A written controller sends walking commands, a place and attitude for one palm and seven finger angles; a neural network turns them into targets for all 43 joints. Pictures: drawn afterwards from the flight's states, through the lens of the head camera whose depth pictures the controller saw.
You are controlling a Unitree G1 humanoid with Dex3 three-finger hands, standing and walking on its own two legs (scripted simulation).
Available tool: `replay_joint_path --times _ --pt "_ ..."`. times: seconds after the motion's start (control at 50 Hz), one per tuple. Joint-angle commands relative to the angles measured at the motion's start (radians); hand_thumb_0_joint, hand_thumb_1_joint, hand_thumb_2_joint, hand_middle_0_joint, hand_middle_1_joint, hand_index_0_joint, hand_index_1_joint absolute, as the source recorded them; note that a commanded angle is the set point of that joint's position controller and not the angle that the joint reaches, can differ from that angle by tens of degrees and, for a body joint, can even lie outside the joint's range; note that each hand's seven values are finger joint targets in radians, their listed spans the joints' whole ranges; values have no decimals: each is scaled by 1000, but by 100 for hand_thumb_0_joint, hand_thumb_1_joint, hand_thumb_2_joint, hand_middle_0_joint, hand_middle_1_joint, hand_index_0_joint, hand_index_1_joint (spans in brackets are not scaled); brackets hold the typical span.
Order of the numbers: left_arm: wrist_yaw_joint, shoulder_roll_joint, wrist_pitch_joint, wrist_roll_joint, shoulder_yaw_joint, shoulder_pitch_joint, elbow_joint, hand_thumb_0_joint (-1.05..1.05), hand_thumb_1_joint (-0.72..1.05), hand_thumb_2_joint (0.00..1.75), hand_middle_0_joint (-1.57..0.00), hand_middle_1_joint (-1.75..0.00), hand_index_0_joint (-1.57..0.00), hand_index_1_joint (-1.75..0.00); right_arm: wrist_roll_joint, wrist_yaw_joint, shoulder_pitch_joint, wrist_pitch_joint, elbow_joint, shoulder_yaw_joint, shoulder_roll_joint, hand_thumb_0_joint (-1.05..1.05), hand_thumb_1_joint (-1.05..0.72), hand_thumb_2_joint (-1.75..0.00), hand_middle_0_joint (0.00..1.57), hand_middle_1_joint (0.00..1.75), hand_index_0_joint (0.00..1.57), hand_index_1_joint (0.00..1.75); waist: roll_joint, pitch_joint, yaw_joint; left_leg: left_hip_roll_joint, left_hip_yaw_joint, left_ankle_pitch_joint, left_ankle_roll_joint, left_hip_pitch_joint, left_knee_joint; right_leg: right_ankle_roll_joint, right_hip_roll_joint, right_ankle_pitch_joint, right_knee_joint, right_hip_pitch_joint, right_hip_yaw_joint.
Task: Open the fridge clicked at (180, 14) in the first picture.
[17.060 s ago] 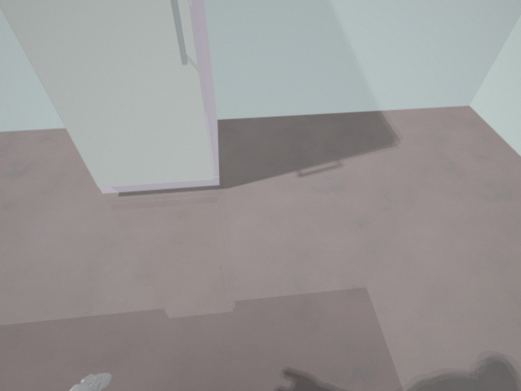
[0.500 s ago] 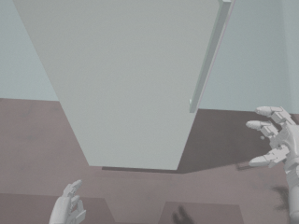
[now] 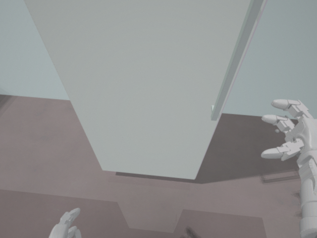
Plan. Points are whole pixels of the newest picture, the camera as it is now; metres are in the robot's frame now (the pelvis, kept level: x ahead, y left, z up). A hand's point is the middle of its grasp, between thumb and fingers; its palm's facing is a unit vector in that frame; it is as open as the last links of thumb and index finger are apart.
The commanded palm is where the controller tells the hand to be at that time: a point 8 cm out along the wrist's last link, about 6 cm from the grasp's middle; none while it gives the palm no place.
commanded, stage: move the hooked fingers beside the handle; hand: right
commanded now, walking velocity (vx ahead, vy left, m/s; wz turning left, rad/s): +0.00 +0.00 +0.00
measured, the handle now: (229, 69) +0.53 -0.15 +0.16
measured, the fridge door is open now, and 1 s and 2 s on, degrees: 0 0 0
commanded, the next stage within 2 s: feel for the door with the fingertips in 1.60 s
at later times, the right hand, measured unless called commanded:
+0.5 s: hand (259, 108) +0.44 -0.23 +0.11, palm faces +0.03 +1.00 +0.01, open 14.0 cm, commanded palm +0.41 -0.27 +0.11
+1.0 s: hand (242, 96) +0.49 -0.20 +0.10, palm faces +0.04 +1.00 +0.00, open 14.0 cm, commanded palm +0.45 -0.26 +0.11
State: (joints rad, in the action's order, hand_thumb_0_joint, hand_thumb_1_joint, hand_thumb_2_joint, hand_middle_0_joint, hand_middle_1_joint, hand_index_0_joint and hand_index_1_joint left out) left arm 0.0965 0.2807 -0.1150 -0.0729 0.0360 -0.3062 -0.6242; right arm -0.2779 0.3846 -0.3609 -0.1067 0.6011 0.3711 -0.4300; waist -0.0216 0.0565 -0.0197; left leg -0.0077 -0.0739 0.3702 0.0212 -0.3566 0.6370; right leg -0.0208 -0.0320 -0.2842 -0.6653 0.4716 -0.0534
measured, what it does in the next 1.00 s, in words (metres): stands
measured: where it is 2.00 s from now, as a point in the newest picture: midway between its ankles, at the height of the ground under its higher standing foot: outside the picture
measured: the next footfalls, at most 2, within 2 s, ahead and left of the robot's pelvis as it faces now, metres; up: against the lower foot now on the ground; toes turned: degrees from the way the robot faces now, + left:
none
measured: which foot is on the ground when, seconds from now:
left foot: down 0.00-1.00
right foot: down 0.00-1.00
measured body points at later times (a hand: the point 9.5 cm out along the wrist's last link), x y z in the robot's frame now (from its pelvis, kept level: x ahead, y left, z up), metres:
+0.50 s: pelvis +0.00 -0.01 -0.01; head +0.05 -0.02 +0.44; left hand +0.06 +0.26 -0.11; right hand +0.43 -0.28 +0.11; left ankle -0.03 +0.10 -0.72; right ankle +0.03 -0.11 -0.72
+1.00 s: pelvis +0.01 +0.00 -0.01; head +0.07 -0.01 +0.43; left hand +0.01 +0.27 -0.13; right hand +0.48 -0.25 +0.11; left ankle -0.03 +0.10 -0.72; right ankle +0.03 -0.11 -0.72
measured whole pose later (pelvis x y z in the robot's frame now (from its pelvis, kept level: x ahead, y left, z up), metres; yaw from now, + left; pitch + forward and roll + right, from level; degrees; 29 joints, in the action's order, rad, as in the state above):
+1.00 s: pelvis +0.01 +0.00 -0.01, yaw +2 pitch +13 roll +1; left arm 0.04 0.27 0.04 -0.03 0.02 -0.42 -0.64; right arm -0.13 0.24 -0.81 -0.26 1.10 0.40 -0.50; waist -0.02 0.09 -0.13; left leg -0.03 -0.05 0.40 0.02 -0.55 0.73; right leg -0.02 -0.06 -0.33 -0.77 0.66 -0.08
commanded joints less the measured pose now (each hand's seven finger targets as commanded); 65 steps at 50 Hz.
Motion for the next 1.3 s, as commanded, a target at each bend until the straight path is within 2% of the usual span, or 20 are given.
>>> replay_joint_path --times 0.0,0.04,0.1,0.16,0.22,0.28,0.32,0.38,0.52,0.6,0.64,0.72,0.78,0.82,0.86,0.96,1.04,1.08,1.2,1.28 --pt "8 134 -41 5 -56 23 124 0 90 90 -20 -30 -20 -30 -6 -20 -434 -82 -178 49 -256 0 50 -30 30 120 30 120 -47 253 -16 -19 47 -299 -7 -52 -86 -22 21 201 56 -246 67" --pt "9 138 -31 5 -55 16 117 0 90 90 -20 -30 -20 -30 3 -30 -468 -87 -138 67 -288 0 50 -30 30 120 30 120 -29 253 -20 -19 51 -295 -8 -50 -84 -23 20 193 50 -227 66" --pt "5 135 -24 7 -57 6 115 0 90 90 -20 -30 -20 -30 18 -42 -524 -103 -135 14 -235 0 50 -30 30 120 30 120 -77 286 -27 -23 40 -286 -1 -82 -73 -17 15 218 47 -278 78" --pt "1 139 -12 8 -55 -9 107 0 90 90 -20 -30 -20 -30 22 -54 -556 -101 -58 1 -227 0 50 -30 30 120 30 120 -25 265 -37 -25 37 -276 -4 -92 -72 -19 12 200 46 -244 82" --pt "-1 146 2 13 -58 -26 100 0 90 90 -20 -30 -20 -30 29 -69 -590 -111 0 45 -281 0 50 -30 30 120 30 120 1 277 -26 -22 42 -270 -2 -73 -67 -21 14 190 35 -210 78" --pt "-6 145 13 14 -54 -36 94 0 90 90 -20 -30 -20 -30 51 -78 -682 -126 43 7 -261 0 50 -30 30 120 30 120 -46 277 -48 -23 42 -258 -4 -117 -58 -18 13 184 30 -217 81" --pt "-6 151 22 19 -56 -54 86 0 90 90 -20 -30 -20 -30 55 -89 -709 -150 72 44 -308 0 50 -30 30 120 30 120 -26 289 -44 -26 43 -242 -1 -110 -53 -19 11 181 22 -201 86" --pt "-13 149 26 20 -61 -68 79 0 90 90 -20 -30 -20 -30 66 -87 -762 -177 91 -2 -259 0 50 -30 30 120 30 120 -80 335 -59 -29 40 -254 0 -150 -39 -13 6 213 12 -255 93" --pt "-22 154 52 26 -68 -111 58 0 90 90 -20 -30 -20 -30 74 -103 -832 -186 175 -27 -231 0 50 -30 30 120 30 120 -45 318 -81 -36 32 -246 -1 -183 -29 -17 3 214 -5 -223 97" --pt "-28 159 63 34 -71 -140 41 0 90 90 -20 -30 -20 -30 100 -134 -910 -195 222 -18 -248 0 50 -30 30 120 30 120 -70 332 -92 -38 30 -227 -2 -227 -16 -11 -2 213 -9 -232 108" --pt "-31 165 69 38 -76 -157 39 0 90 90 -20 -30 -20 -30 110 -153 -922 -212 232 40 -313 0 50 -30 30 120 30 120 -31 393 -85 -40 42 -262 -8 -189 -8 -17 0 237 -27 -221 97" --pt "-35 162 82 46 -74 -182 29 0 90 90 -20 -30 -20 -30 134 -164 -970 -232 281 31 -320 0 50 -30 30 120 30 120 -49 380 -100 -40 41 -284 -6 -194 7 -17 1 259 -46 -189 95" --pt "-44 159 90 45 -76 -187 38 0 90 90 -20 -30 -20 -30 141 -162 -940 -239 297 21 -297 0 50 -30 30 120 30 120 -89 415 -91 -44 43 -302 -6 -208 17 -12 0 279 -54 -211 88" --pt "-45 160 99 48 -78 -200 39 0 90 90 -20 -30 -20 -30 135 -160 -914 -233 329 26 -291 0 50 -30 30 120 30 120 -36 394 -96 -46 41 -324 -7 -189 16 -18 0 293 -60 -182 85" --pt "-47 165 108 47 -81 -199 55 0 90 90 -20 -30 -20 -30 132 -155 -854 -225 319 86 -356 0 50 -30 30 120 30 120 -31 431 -63 -45 50 -371 -11 -137 22 -20 4 305 -58 -158 70" --pt "-45 157 126 39 -78 -187 77 0 90 90 -20 -30 -20 -30 129 -141 -850 -224 264 64 -345 0 50 -30 30 120 30 120 -41 382 -78 -44 63 -389 -18 -123 8 -29 10 268 -56 -117 48" --pt "-36 157 127 35 -81 -185 71 0 90 90 -20 -30 -20 -30 112 -126 -879 -247 213 100 -392 0 50 -30 30 120 30 120 -47 427 -78 -44 77 -423 -20 -87 6 -32 12 279 -63 -136 47" --pt "-35 150 127 32 -80 -175 67 0 90 90 -20 -30 -20 -30 112 -112 -887 -250 190 57 -349 0 50 -30 30 120 30 120 -104 430 -89 -43 71 -415 -17 -117 6 -29 11 290 -66 -175 51" --pt "-34 155 127 27 -79 -162 60 0 90 90 -20 -30 -20 -30 90 -90 -848 -205 252 8 -286 0 50 -30 30 120 30 120 -66 356 -95 -43 58 -361 -14 -165 -7 -28 9 249 -58 -159 61" --pt "-39 153 123 31 -78 -155 64 0 90 90 -20 -30 -20 -30 86 -111 -870 -211 216 -1 -262 0 50 -30 30 120 30 120 -57 383 -94 -42 52 -369 -13 -169 3 -26 9 280 -63 -188 70"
